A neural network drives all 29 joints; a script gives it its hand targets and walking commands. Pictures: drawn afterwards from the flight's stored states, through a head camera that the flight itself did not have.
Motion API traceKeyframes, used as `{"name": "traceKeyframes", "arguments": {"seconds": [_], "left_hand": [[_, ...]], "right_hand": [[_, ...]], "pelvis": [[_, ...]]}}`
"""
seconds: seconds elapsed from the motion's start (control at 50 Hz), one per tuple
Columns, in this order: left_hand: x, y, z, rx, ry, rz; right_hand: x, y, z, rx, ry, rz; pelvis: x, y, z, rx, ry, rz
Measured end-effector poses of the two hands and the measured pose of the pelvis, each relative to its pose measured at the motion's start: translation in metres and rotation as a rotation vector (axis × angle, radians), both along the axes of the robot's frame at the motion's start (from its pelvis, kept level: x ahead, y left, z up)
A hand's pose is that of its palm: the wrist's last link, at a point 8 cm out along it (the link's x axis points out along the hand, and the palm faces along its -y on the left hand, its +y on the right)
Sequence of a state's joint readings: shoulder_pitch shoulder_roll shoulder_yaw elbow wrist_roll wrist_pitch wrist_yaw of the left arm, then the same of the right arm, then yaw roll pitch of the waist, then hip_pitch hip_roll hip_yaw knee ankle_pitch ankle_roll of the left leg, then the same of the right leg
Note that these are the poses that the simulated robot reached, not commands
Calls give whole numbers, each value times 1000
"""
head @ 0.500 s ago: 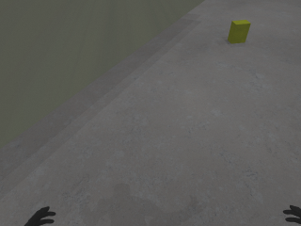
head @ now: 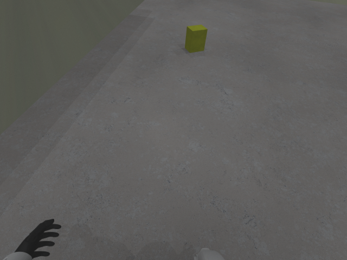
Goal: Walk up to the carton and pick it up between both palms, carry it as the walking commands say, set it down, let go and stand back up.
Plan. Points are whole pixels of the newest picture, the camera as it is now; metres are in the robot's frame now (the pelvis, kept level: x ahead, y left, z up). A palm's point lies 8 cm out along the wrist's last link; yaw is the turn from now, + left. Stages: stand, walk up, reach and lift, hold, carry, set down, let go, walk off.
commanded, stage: walk up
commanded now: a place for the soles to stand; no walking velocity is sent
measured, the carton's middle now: (195, 38) +2.65 -0.39 -0.64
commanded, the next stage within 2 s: none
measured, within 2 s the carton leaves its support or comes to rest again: neither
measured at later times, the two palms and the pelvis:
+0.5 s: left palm (68, 155) +0.45 +0.33 -0.08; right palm (274, 144) +0.49 -0.36 -0.07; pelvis +0.37 -0.03 +0.00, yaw -2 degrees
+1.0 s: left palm (118, 65) +0.96 +0.25 -0.06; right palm (269, 113) +0.66 -0.40 -0.07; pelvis +0.71 -0.04 +0.00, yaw -8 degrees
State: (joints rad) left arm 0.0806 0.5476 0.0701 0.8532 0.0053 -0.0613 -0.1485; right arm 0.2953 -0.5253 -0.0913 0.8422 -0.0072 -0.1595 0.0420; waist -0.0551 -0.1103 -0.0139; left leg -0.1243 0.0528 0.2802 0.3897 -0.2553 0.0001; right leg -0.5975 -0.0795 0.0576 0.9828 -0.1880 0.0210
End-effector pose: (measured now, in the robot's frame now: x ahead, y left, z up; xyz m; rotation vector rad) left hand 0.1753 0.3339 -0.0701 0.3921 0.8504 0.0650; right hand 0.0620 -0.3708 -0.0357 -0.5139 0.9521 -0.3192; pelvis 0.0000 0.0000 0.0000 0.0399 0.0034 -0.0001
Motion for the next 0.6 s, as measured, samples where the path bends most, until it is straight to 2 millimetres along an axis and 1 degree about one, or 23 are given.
{"name": "traceKeyframes", "arguments": {"seconds": [0.06,0.08,0.12,0.18,0.22,0.24,0.26,0.28,0.3,0.36,0.42,0.46,0.48,0.52,0.54,0.56,0.6], "left_hand": [[84,-17,13,-22,-46,-78],[111,-24,16,-29,-61,-100],[165,-40,22,-45,-90,-140],[246,-66,25,-57,-145,-184],[294,-81,22,-50,-185,-194],[311,-85,18,-43,-193,-184],[321,-86,12,-31,-178,-171],[323,-85,5,-23,-149,-153],[322,-82,0,-17,-114,-125],[301,-63,-6,11,-5,-26],[279,-38,-6,41,85,66],[271,-21,-6,59,131,117],[271,-13,-6,65,150,139],[276,1,-10,72,179,175],[283,8,-12,73,189,188],[292,13,-16,75,197,197],[319,24,-29,80,205,195]], "right_hand": [[-11,-6,-6,-2,109,-69],[-11,-6,-8,3,140,-90],[-4,-7,-15,16,191,-129],[19,-9,-29,39,254,-176],[45,-14,-43,50,282,-197],[63,-17,-50,57,284,-205],[86,-17,-55,70,268,-207],[113,-15,-58,87,237,-198],[141,-12,-58,105,202,-180],[235,-3,-56,145,114,-81],[323,3,-49,156,66,24],[378,7,-42,154,43,84],[405,10,-38,149,28,110],[459,15,-30,135,-6,154],[485,18,-27,127,-25,170],[510,21,-24,117,-48,181],[557,25,-20,86,-106,193]], "pelvis": [[40,2,1,-10,3,-20],[55,2,1,-12,4,-27],[86,-1,0,-19,10,-40],[137,-10,-9,-36,25,-35],[174,-20,-19,-39,31,-28],[191,-25,-24,-44,30,-37],[205,-29,-25,-50,26,-51],[217,-32,-24,-48,19,-55],[230,-34,-21,-48,10,-50],[270,-34,-9,-58,-3,-41],[311,-32,-3,-72,-1,-33],[339,-30,-1,-77,1,-29],[354,-28,-1,-78,3,-28],[384,-24,-3,-80,4,-27],[401,-20,-5,-81,4,-28],[418,-17,-8,-83,5,-30],[453,-7,-19,-87,6,-47]]}}
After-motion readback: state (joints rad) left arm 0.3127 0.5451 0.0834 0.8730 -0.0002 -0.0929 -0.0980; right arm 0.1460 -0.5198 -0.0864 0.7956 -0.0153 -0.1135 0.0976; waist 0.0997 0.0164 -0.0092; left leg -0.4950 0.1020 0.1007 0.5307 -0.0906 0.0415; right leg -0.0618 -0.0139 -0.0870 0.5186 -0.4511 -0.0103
